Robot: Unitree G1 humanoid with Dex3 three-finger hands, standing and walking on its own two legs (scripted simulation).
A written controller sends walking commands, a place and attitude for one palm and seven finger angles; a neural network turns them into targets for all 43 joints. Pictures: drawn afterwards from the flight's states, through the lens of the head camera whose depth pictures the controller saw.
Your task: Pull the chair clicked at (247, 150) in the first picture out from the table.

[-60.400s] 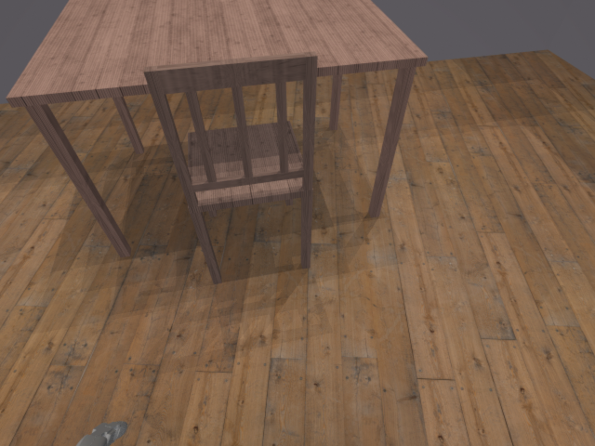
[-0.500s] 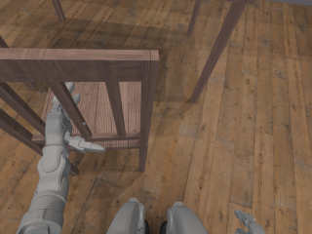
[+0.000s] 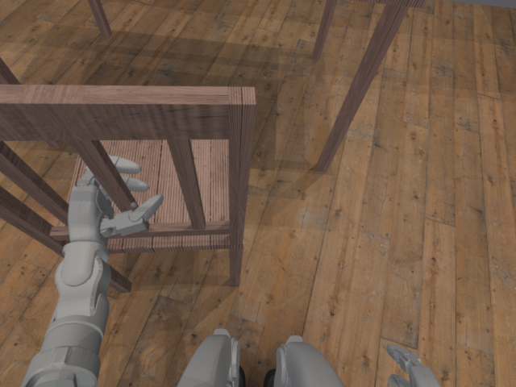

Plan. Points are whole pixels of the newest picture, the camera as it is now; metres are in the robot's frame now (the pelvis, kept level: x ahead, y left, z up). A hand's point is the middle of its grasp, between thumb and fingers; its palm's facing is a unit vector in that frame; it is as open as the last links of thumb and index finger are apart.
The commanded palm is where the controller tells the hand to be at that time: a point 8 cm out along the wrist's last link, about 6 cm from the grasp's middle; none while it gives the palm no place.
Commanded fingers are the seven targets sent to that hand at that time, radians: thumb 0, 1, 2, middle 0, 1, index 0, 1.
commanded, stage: hook a spindle and tug to test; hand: left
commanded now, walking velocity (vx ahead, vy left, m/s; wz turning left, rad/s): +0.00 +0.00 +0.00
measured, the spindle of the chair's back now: (119, 192) +0.39 +0.23 +0.01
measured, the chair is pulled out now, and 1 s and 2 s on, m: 0.32 0.35 0.53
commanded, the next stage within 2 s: step backward, pulling the chair out in 0.76 s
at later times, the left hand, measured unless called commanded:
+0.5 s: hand (132, 218) +0.35 +0.20 +0.02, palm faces +0.11 -0.99 -0.02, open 5.3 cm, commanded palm +0.32 +0.24 +0.02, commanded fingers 0.00 0.90 0.90 -0.50 -1.45 -0.50 -1.45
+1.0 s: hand (126, 224) +0.34 +0.21 +0.02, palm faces +0.15 -0.98 -0.13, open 5.4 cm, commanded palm +0.32 +0.25 +0.02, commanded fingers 0.00 0.90 0.90 -0.50 -1.45 -0.50 -1.45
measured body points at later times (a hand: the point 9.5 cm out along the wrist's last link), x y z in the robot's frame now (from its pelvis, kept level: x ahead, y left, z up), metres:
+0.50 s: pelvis +0.01 +0.00 +0.01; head +0.12 +0.03 +0.44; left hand +0.34 +0.25 +0.02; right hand +0.14 -0.26 -0.10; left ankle +0.02 +0.03 -0.63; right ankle +0.01 -0.09 -0.63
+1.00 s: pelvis +0.02 +0.01 +0.05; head +0.11 +0.02 +0.49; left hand +0.32 +0.26 +0.04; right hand +0.15 -0.23 -0.07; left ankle +0.02 +0.04 -0.63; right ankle +0.01 -0.09 -0.63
